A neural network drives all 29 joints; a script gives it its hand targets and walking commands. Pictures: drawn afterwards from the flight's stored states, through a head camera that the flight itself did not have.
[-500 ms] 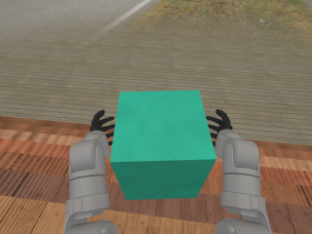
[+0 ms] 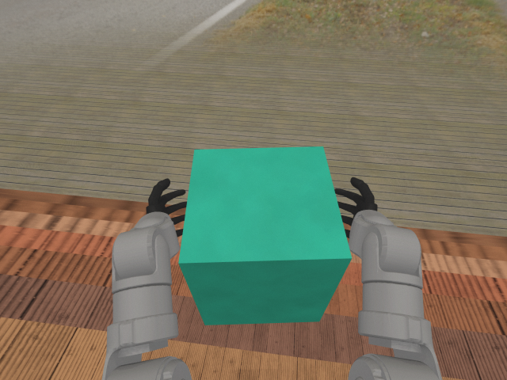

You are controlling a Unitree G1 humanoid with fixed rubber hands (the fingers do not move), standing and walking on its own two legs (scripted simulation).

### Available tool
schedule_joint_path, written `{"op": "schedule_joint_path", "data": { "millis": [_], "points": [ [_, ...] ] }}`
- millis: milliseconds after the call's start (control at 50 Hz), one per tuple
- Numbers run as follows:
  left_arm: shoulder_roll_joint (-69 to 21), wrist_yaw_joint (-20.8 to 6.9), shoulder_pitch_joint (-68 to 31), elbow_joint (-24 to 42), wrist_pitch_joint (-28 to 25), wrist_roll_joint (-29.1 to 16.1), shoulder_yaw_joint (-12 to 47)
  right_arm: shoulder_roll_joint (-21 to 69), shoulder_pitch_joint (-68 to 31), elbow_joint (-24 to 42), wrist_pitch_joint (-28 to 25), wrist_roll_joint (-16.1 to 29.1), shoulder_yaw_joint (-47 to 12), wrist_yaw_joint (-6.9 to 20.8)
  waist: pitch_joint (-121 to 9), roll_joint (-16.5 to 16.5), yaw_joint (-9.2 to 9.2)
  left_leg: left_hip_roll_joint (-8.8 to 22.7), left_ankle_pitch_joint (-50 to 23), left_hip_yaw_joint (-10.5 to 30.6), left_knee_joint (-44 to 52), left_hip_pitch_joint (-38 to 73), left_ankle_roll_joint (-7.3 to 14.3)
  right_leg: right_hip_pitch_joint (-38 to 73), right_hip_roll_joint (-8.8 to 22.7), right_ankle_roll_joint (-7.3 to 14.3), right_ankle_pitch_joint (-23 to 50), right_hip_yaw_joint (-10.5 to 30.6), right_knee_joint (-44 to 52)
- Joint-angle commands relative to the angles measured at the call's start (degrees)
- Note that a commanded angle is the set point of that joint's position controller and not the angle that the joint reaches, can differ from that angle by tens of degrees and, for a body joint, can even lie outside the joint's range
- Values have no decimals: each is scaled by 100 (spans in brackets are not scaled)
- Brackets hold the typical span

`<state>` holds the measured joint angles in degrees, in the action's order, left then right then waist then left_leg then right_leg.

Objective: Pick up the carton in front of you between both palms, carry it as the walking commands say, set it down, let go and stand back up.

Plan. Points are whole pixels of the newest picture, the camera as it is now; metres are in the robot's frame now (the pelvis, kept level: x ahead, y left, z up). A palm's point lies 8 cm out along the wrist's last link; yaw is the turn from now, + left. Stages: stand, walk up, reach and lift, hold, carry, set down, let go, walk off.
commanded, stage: carry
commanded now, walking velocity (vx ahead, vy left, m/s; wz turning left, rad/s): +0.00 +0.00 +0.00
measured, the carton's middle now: (260, 240) +0.35 +0.00 +0.04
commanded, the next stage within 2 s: none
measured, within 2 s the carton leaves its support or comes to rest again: neither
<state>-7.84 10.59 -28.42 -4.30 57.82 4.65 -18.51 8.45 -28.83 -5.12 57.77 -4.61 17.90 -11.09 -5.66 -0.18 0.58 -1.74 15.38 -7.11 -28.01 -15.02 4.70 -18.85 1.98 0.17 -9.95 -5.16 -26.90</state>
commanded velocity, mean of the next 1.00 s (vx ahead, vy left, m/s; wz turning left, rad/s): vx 0.22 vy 0.00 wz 0.00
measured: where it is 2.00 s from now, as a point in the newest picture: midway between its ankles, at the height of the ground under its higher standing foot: (246, 346)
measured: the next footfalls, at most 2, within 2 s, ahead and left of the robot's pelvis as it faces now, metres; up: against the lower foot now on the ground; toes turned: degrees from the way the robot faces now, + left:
right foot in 0.94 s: +0.08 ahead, -0.11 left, +0.00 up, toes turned -4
left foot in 1.54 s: +0.41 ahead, +0.11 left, -0.18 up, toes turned +1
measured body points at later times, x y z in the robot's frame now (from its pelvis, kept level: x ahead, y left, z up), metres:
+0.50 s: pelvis +0.00 +0.00 +0.00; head -0.02 +0.00 +0.45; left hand +0.34 +0.16 +0.11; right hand +0.34 -0.16 +0.11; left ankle +0.00 +0.06 -0.74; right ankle +0.04 -0.12 -0.74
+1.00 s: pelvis +0.05 -0.04 -0.03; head +0.04 -0.05 +0.42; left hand +0.40 +0.12 +0.08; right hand +0.40 -0.20 +0.07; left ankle +0.01 +0.06 -0.70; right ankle +0.04 -0.11 -0.74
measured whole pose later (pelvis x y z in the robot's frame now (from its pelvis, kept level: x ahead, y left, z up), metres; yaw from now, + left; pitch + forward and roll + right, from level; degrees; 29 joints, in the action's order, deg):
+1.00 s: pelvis +0.05 -0.04 -0.03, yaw -1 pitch +4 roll -1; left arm -8.7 10.7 -28.6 -6.8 55.5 5.7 -18.6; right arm 6.9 -28.0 -5.6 56.9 -3.6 17.1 -12.2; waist -7.1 -1.9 -1.2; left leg 0.8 29.9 -2.6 -60.0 -27.8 2.0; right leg -22.8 -2.5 4.8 -23.5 -5.2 -42.5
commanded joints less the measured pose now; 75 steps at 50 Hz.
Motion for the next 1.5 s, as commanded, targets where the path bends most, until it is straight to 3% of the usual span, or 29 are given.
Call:
{"op": "schedule_joint_path", "data": {
  "millis": [0, 560, 580, 620, 660, 700, 760, 800, 840, 880, 900, 920, 940, 960, 1000, 1040, 1100, 1140, 1260, 1300, 1320, 1340, 1360, 1380, 1400, 1420, 1440, 1460, 1480],
  "points": [
    [-4393, -4, -3414, 247, -54, -864, 3289, 4405, -3467, 266, -85, 855, -3238, 3, -1834, -59, 11, 1003, -1477, 808, 474, 432, -116, 895, 591, 234, 799, 567, 133],
    [-4397, -5, -3417, 249, -52, -859, 3286, 4410, -3468, 261, -82, 860, -3240, 5, -1835, -61, 17, 1016, -1456, 778, 470, 420, -116, 883, 590, 220, 789, 550, 127],
    [-4409, -12, -3405, 240, -53, -862, 3287, 4435, -3469, 258, -81, 864, -3245, 9, -1890, -87, 8, 997, -1065, 778, 536, 417, -93, 895, 547, 223, 448, 517, 130],
    [-4461, -26, -3465, 246, -57, -868, 3326, 4475, -3512, 244, -85, 873, -3247, 22, -1796, -341, 18, 1047, 465, 1066, 798, 411, 167, 522, 175, 249, -953, 192, -314],
    [-4433, -17, -3688, 285, -52, -860, 3349, 4414, -3516, 191, -84, 820, -3214, 0, -1196, -673, 170, 1425, 2001, 1827, 1205, 389, 548, -521, -157, 210, -1490, -96, -977],
    [-4372, 10, -3564, 101, -34, -809, 3267, 4338, -3485, 138, -80, 771, -3216, -40, -1036, -628, 227, 1756, 1525, 2275, 1134, 594, 855, -1249, -70, 239, -1447, 135, -1723],
    [-4349, 16, -3402, -65, -41, -787, 3163, 4379, -3526, 181, -117, 878, -3351, -69, -1408, -557, 252, 1820, -259, 2031, 536, 1129, 958, -1581, -69, 272, -1424, 200, -2042],
    [-4386, 2, -3353, -89, -58, -792, 3120, 4469, -3615, 267, -166, 981, -3456, -61, -1551, -607, 237, 1771, -1323, 1823, 138, 1193, 938, -1476, -133, 273, -1528, 121, -2074],
    [-4348, 6, -3214, -125, -76, -770, 3062, 4479, -3648, 345, -192, 1008, -3497, -69, -1622, -589, 135, 1684, -1682, 1546, -205, 877, 849, -1032, -224, 285, -1422, 43, -1832],
    [-4264, 14, -3018, -155, -100, -703, 2972, 4500, -3560, 290, -183, 978, -3460, -103, -1896, -180, -379, 1272, -2094, 686, -1471, -443, 417, 1060, -415, 482, -763, -69, -665],
    [-4075, 20, -2813, -202, -127, -621, 2876, 4520, -3467, 252, -167, 982, -3416, -118, -1868, 964, -599, 676, -1440, 129, -3128, -1753, -4, 2200, 399, 844, 65, 1463, -51],
    [-3947, 38, -2698, -380, -150, -584, 2813, 4546, -3334, 149, -139, 942, -3441, -117, -1573, 1950, -394, -61, 1483, 284, -3916, -3264, -295, 2839, 1413, 1474, 2749, 3238, -34],
    [-4170, 33, -2741, -184, -198, -595, 2966, 4519, -3324, 230, -182, 869, -3361, -101, -1752, 1391, -333, 172, 1938, 816, -4231, -3262, -307, 2529, 1670, 1858, 3103, 3474, -268],
    [-4322, -9, -3049, 45, -227, -750, 3140, 4563, -3358, 212, -209, 812, -3310, -90, -1778, 658, -274, 335, 1776, 949, -4396, -3238, -330, 2256, 1559, 1816, 2602, 3209, -480],
    [-4681, -121, -3767, 479, -319, -1174, 3564, 4676, -3292, 131, -295, 739, -3190, -62, -1661, 50, -182, 443, 1287, 955, -3912, -3049, -362, 1759, 1371, 1555, 1556, 2660, -532],
    [-4819, -159, -3927, 765, -434, -1350, 3805, 4730, -3378, 335, -417, 847, -3308, -51, -1731, 349, -226, 364, 801, 852, -3779, -2638, -430, 1389, 1148, 1405, 1698, 2166, -619],
    [-4588, -86, -3552, 899, -518, -1332, 3840, 4489, -3345, 675, -522, 950, -3473, -76, -1833, 566, -265, 324, 528, 750, -3477, -2604, -409, 1539, 1115, 1418, 2391, 2001, -713],
    [-4283, 1, -3094, 840, -518, -1215, 3741, 4236, -3000, 693, -508, 900, -3432, -102, -2109, 665, -243, 392, -134, 665, -4075, -2782, -313, 2002, 1121, 1420, 3002, 2013, -1225],
    [-4027, 57, -2740, 541, -419, -1039, 3560, 4021, -2708, 375, -389, 768, -3291, -101, -1494, 609, -562, 383, 479, 754, -4089, -4217, -351, 2876, 1150, 1152, 3286, 2332, -2020],
    [-4040, 61, -2781, 399, -413, -989, 3530, 3971, -2753, 230, -373, 739, -3214, -85, -1284, 566, -523, 343, 526, 719, -3883, -3906, -362, 2480, 1154, 1088, 3306, 2280, -2198],
    [-4034, 66, -2560, 247, -409, -914, 3466, 4001, -2677, 145, -380, 703, -3237, -93, -905, 636, -883, 485, -319, 1149, -3072, -4996, -376, 3097, 904, 955, 2012, 2539, -2303],
    [-4015, 76, -2572, 173, -423, -883, 3435, 3999, -2705, 97, -384, 678, -3167, -93, -684, 750, -1034, 500, -524, 1024, -2537, -5066, -365, 3116, 752, 901, 1625, 2535, -2342],
    [-4036, 85, -2704, 211, -454, -886, 3453, 4037, -2706, 42, -399, 688, -3120, -82, -733, 752, -1028, 490, -973, 883, -2185, -4727, -371, 3002, 682, 895, 1447, 2465, -2426],
    [-4110, 79, -2790, 174, -478, -959, 3544, 3961, -2675, 36, -437, 658, -3033, -74, -843, 702, -920, 493, -1461, 755, -1893, -4103, -343, 2662, 717, 884, 1293, 2263, -2545],
    [-4116, 82, -2559, -135, -478, -998, 3572, 3884, -2466, -113, -443, 633, -2921, -76, -583, 249, -865, 608, -3240, 808, -395, -2419, -359, 1088, 342, 737, -88, 1481, -2408],
    [-4330, 45, -2809, -20, -519, -1098, 3728, 3761, -2590, 137, -509, 528, -2738, -105, -583, 374, -441, 304, -3694, 75, -524, -787, -403, -34, 204, 641, -473, 1192, -2353],
    [-4370, 49, -2942, 34, -559, -1117, 3783, 3637, -2555, 101, -516, 485, -2580, -108, -691, 699, 104, 457, -3935, -64, -330, 293, -373, -188, 347, 637, 222, 928, -3082],
    [-4487, 73, -2970, 128, -598, -1165, 3831, 3585, -2642, 336, -582, 589, -2674, -97, -1253, 860, 740, 390, -3483, -103, -493, 1378, -275, -260, 512, 496, 1797, 638, -4580],
    [-4454, 119, -3065, 213, -648, -1162, 3814, 3537, -2652, 303, -617, 638, -2771, -69, -1611, 298, 1300, 479, -3229, -1, -17, 2030, -79, -465, 279, 263, 1868, 225, -6555]
  ]
}}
